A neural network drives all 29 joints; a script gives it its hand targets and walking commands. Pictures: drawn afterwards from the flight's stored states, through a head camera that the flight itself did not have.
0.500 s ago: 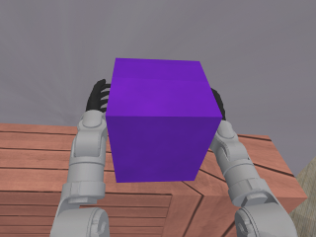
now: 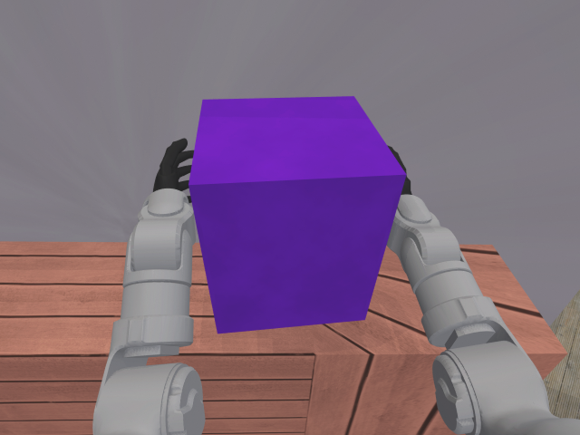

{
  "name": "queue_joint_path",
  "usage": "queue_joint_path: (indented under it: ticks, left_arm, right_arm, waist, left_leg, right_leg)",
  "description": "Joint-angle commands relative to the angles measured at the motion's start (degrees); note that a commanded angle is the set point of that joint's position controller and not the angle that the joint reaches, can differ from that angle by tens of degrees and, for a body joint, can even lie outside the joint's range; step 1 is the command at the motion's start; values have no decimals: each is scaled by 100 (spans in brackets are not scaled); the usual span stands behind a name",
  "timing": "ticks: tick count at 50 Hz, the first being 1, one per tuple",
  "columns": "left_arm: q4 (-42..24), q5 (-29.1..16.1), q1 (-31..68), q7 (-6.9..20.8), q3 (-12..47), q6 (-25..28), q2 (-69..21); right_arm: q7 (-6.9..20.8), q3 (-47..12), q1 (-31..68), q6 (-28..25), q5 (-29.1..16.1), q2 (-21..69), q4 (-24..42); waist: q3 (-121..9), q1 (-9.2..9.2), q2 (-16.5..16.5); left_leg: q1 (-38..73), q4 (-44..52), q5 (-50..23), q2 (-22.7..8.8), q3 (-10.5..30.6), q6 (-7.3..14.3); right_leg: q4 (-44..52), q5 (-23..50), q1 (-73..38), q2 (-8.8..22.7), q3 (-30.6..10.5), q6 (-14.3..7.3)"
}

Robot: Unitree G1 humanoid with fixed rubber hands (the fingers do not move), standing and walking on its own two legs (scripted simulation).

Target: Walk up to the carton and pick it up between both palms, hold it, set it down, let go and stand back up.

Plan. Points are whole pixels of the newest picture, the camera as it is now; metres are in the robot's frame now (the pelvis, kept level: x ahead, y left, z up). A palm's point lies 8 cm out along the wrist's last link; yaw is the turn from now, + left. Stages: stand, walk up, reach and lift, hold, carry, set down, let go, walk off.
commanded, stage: reach and lift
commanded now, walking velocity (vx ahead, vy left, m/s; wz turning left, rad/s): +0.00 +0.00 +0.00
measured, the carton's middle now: (286, 213) +0.37 -0.02 +0.18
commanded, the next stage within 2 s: hold in 0.90 s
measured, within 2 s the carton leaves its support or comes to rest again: neither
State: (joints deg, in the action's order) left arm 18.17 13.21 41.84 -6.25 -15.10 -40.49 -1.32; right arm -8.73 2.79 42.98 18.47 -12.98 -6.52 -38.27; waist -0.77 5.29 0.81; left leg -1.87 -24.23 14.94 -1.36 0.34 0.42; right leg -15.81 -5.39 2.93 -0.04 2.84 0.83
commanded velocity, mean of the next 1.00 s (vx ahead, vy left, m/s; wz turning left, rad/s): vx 0.00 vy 0.00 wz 0.00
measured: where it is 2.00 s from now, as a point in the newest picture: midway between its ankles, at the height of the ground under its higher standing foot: outside the picture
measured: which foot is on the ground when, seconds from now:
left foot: down 0.00-1.00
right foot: down 0.00-1.00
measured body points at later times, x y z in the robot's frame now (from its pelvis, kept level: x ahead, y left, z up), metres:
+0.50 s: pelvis -0.01 -0.02 +0.00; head -0.08 -0.01 +0.45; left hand +0.39 +0.12 +0.23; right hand +0.38 -0.19 +0.22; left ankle -0.01 +0.11 -0.75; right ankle +0.04 -0.13 -0.75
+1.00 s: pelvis +0.00 -0.02 +0.00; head -0.08 -0.01 +0.44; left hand +0.39 +0.13 +0.26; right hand +0.39 -0.17 +0.26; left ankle -0.01 +0.11 -0.75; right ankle +0.04 -0.13 -0.75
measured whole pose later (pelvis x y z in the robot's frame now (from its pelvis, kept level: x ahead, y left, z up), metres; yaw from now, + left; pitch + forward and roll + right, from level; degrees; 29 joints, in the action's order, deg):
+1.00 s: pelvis +0.00 -0.02 +0.00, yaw +1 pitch -4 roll -2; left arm 26.1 7.2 50.1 -5.8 -16.9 -45.9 4.0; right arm -14.6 -1.7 55.1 30.6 -21.8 -10.4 -42.9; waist -8.2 4.8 -1.3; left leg -7.1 -25.6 15.0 -2.0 3.0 -1.0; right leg -17.3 -6.1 7.7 -1.3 3.5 -0.5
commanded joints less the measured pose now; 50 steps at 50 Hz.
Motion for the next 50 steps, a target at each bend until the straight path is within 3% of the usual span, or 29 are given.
queue_joint_path:
  ticks: [1, 4, 5, 7, 15, 21, 28, 33, 41, 50]
  left_arm:
    - [-536, -978, 4760, 898, 2726, 406, -3806]
    - [-366, -1035, 5009, 907, 2593, 434, -3719]
    - [-295, -908, 5020, 918, 2628, 441, -3750]
    - [-316, -884, 5015, 968, 2593, 416, -3753]
    - [-367, -1149, 5405, 916, 2676, 485, -3837]
    - [-184, -1276, 5777, 813, 2510, 468, -3759]
    - [197, -1370, 6113, 793, 2206, 418, -3579]
    - [313, -1396, 6213, 842, 2008, 410, -3429]
    - [-103, -1511, 6341, 874, 2168, 288, -3457]
    - [-845, -1549, 6348, 837, 2411, -30, -3534]
  right_arm:
    - [479, -1887, 6083, -217, -522, 4137, 2161]
    - [440, -1834, 6230, -94, -562, 4283, 2018]
    - [407, -1714, 5873, -19, -465, 4171, 1600]
    - [364, -1725, 5811, 33, -532, 4142, 1578]
    - [265, -2047, 6559, 140, -856, 4460, 2211]
    - [278, -2031, 6922, 321, -978, 4600, 2103]
    - [247, -1799, 7109, 568, -1098, 4608, 1656]
    - [169, -1709, 7065, 738, -1222, 4545, 1406]
    - [67, -1749, 6975, 949, -1548, 4334, 1514]
    - [52, -1990, 6920, 1187, -1903, 4205, 1933]
  waist:
    - [-2565, -18, -154]
    - [-2656, -25, -140]
    - [-2469, 208, -231]
    - [-2458, 231, -291]
    - [-3014, 55, -195]
    - [-3148, -125, -90]
    - [-3117, -146, -42]
    - [-3144, -93, -32]
    - [-3280, 57, -306]
    - [-3275, -9, -460]
  left_leg:
    - [-348, 493, -1616, 361, 53, -141]
    - [-537, 541, -1291, 418, 54, -88]
    - [-448, 623, -1305, 370, 68, -216]
    - [-356, 574, -1495, 394, 62, -290]
    - [-555, 479, -1456, 471, 121, -196]
    - [-810, 536, -1007, 464, 121, -57]
    - [-1024, 570, -661, 479, 117, -8]
    - [-1012, 521, -816, 510, 137, -56]
    - [-689, 319, -1553, 493, 228, -286]
    - [-437, 172, -2188, 431, 287, -437]
  right_leg:
    - [-62, 806, -1204, -367, -62, 43]
    - [-95, 841, -1243, -342, -93, 91]
    - [-75, 813, -1197, -357, -71, 28]
    - [-60, 908, -1258, -371, -68, 21]
    - [-153, 1087, -1324, -381, -102, 76]
    - [-173, 713, -1166, -369, -178, 98]
    - [-167, 589, -1076, -342, -242, 148]
    - [-195, 918, -1187, -345, -254, 195]
    - [-248, 1409, -1195, -441, -189, 171]
    - [-279, 1444, -1120, -548, -157, 115]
